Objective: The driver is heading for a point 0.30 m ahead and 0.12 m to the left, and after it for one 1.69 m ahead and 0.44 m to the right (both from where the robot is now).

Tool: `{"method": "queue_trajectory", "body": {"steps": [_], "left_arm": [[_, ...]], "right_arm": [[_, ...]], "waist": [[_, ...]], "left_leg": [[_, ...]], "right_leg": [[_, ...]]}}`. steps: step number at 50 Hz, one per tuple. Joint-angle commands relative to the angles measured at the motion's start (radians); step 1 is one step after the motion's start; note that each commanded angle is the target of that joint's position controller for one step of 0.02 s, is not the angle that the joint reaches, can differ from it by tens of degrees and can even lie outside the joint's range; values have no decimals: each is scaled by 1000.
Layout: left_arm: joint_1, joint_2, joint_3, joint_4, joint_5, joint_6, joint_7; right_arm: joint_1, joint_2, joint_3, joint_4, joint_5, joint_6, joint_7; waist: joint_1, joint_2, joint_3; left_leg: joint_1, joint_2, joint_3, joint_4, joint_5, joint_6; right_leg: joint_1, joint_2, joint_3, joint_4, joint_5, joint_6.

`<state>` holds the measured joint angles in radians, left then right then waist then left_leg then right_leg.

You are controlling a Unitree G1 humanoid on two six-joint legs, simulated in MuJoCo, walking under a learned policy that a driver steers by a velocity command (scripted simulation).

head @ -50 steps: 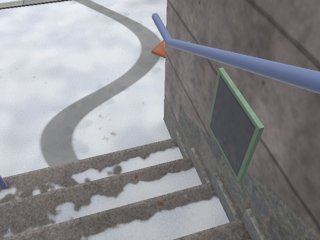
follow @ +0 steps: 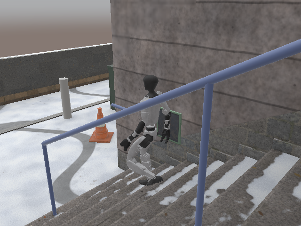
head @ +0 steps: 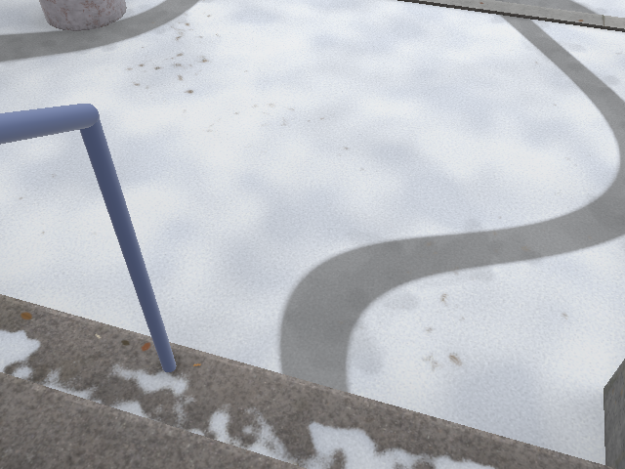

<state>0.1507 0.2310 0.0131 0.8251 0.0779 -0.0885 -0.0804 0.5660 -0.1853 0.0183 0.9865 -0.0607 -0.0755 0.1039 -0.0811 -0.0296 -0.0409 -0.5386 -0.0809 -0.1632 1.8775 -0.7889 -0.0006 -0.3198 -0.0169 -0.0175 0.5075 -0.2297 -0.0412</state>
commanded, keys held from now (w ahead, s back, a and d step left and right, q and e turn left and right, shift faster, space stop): w+q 0.28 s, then w+e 0.72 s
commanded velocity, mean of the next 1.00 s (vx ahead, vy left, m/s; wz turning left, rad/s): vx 0.50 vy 0.00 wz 0.01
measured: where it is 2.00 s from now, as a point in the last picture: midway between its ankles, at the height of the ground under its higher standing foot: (295, 382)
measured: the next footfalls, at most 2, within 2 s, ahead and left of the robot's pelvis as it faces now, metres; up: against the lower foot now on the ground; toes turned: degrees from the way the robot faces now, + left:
left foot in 0.50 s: +0.30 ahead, +0.15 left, +0.00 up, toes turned +14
right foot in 0.86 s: +0.50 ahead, -0.03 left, -0.17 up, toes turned -1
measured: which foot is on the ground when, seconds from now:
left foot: up 0.00-0.48, down 0.50-0.86, up 0.88-1.00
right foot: down 0.00-0.52, up 0.54-0.84, down 0.86-1.00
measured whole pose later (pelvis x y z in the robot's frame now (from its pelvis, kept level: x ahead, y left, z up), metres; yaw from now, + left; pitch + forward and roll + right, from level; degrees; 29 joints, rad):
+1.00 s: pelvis +0.49 +0.03 -0.21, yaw -3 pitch +0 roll -2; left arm 0.42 0.25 0.05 1.01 0.09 -0.12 -0.05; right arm 0.30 -0.24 0.01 0.89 -0.08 -0.10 0.07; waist 0.04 0.03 0.00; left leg -0.75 0.09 -0.11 1.62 -0.36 -0.03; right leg -0.31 0.14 -0.04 0.77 -0.45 -0.12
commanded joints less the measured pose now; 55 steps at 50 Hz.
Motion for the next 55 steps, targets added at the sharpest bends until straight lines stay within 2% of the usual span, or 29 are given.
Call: {"method": "queue_trajectory", "body": {"steps": [1,2,4,5,8,10,21,22,23,24,26,27,28,29,30,32,33,36,39,40,43,44,45,46,47,49,52,54,55], "left_arm": [[321,180,51,31,3,-2,-28],[281,76,14,22,8,-7,-25],[210,41,5,49,19,-28,4],[147,-19,-11,49,-1,-59,40],[289,94,6,105,11,-113,69],[360,176,22,133,26,-92,49],[508,117,-3,229,1,-63,23],[450,114,1,200,-98,-25,75],[432,130,-4,185,-105,-12,92],[453,242,25,200,45,-37,13],[204,289,87,113,29,-68,-34],[321,76,46,122,13,-76,-61],[153,45,42,32,-56,-73,-52],[81,2,41,-21,-46,-55,-21],[93,16,46,-14,0,-35,0],[249,-48,17,62,84,2,21],[319,-37,23,91,66,-9,19],[282,23,49,96,-12,-43,9],[68,68,45,-4,29,-18,34],[115,48,42,13,48,-13,43],[574,161,96,163,36,-13,54],[624,328,134,201,26,-17,48],[679,336,140,196,-2,-27,40],[608,286,126,193,4,-46,46],[505,264,109,186,-2,-54,30],[225,-43,-12,121,21,-48,12],[117,75,-14,86,-33,-40,7],[72,215,10,22,0,-51,-2],[121,174,2,47,27,-61,16]], "right_arm": [[-56,-106,-23,-143,27,-25,-21],[-55,-80,-19,-126,30,-24,-34],[-51,10,-8,-122,27,-20,-9],[-42,6,-6,-104,-13,-20,10],[-217,-87,-51,-117,8,-28,23],[-255,-101,-59,-146,18,-25,15],[-578,-66,-36,-320,-43,3,-20],[-620,-68,-49,-254,61,30,-58],[-527,-46,-40,-221,51,35,-74],[-354,-72,-52,-246,-28,8,-46],[-2,-298,-141,-109,-19,-26,-57],[248,-226,-105,-14,-50,-25,-69],[244,-173,-89,15,-48,-49,-77],[109,-146,-78,29,-6,-61,-69],[-74,-16,-34,-24,5,-52,-78],[-261,58,4,-114,-3,-36,-92],[-399,81,20,-179,-14,-50,-106],[-341,-82,-9,-167,-68,-66,-93],[-145,-72,8,-84,-12,-46,-86],[-114,-110,2,-75,-29,-39,-78],[-218,-273,-56,-38,-44,-14,-25],[-64,-98,-31,-45,-37,-14,17],[-132,-64,-9,-121,-18,-31,35],[-314,-103,-23,-213,17,-61,18],[-326,-133,-29,-264,43,-73,3],[-330,-142,-23,-195,-23,-51,-51],[-304,-26,16,-182,-51,13,-60],[-100,-62,13,-119,-47,5,-49],[-231,-90,17,-158,-39,-5,-52]], "waist": [[159,-36,-2],[104,35,43],[2,33,183],[-7,47,181],[92,-61,125],[86,-1,113],[152,-30,161],[110,32,267],[95,-10,210],[34,-245,20],[-174,138,-77],[-168,250,-328],[-196,64,-60],[-108,52,85],[-19,-32,72],[96,57,112],[149,52,77],[140,60,65],[69,60,183],[86,85,180],[337,-108,121],[224,-273,-81],[276,-131,-172],[290,35,-43],[232,-24,29],[94,143,199],[5,21,60],[-65,71,35],[13,106,53]], "left_leg": [[-909,61,29,429,284,18],[-757,126,6,256,466,45],[-483,208,30,17,588,85],[-429,242,10,-311,827,100],[-270,189,95,-682,1027,54],[-414,180,19,-762,922,53],[-335,123,202,-796,655,53],[-223,98,314,-979,738,77],[51,33,355,-1024,756,80],[501,-4,337,-853,654,30],[927,84,207,-1084,942,179],[1131,403,-226,-1244,1009,443],[897,430,-344,-1313,944,428],[669,462,-276,-1330,761,368],[490,435,-211,-1307,562,327],[28,335,37,-1295,519,241],[-192,241,190,-1259,487,162],[-401,221,324,-1153,265,100],[-88,360,141,-1031,241,102],[-83,392,106,-971,318,113],[-50,222,284,-304,556,36],[-293,84,279,168,6,4],[-537,67,135,183,31,-25],[-754,112,48,67,154,-63],[-950,140,-25,73,200,-70],[-733,298,-98,-484,620,-27],[-26,226,132,-670,781,-50],[299,126,262,-533,798,-71],[129,181,78,-647,928,-96]], "right_leg": [[549,-437,439,-12,330,-326],[335,-392,321,-62,312,-247],[-65,-313,154,-154,298,-178],[-141,-208,74,-162,177,-140],[-124,-221,44,-165,396,-147],[123,-321,123,-131,603,-167],[280,-261,48,-63,519,-210],[205,-229,-18,-67,811,-149],[93,-198,-39,18,966,-119],[-93,-218,-24,63,973,-169],[-412,-75,-78,723,408,-66],[-559,44,2,1059,-485,-28],[-714,75,169,1044,-419,-61],[-759,0,180,949,-317,-80],[-689,-55,183,800,-211,-93],[-329,-101,144,600,93,-95],[-100,-96,108,391,424,-78],[229,6,-29,351,719,41],[11,-63,23,133,480,17],[88,-28,-26,210,437,-1],[490,50,-132,-141,439,-71],[774,-106,159,153,1116,-288],[941,-223,427,141,1114,-408],[870,-304,506,137,982,-384],[780,-379,707,118,527,-418],[122,-334,588,3,296,-371],[-494,-88,387,-12,87,-345],[-704,10,287,172,148,-289],[-506,-17,364,279,17,-242]]}}
Velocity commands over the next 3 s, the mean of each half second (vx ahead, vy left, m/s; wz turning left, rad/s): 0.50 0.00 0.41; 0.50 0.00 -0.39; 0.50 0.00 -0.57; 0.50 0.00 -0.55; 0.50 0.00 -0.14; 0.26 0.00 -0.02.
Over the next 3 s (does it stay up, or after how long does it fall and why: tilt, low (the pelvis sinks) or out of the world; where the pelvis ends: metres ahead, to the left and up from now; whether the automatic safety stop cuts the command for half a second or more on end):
stays up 1.42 -0.26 -0.52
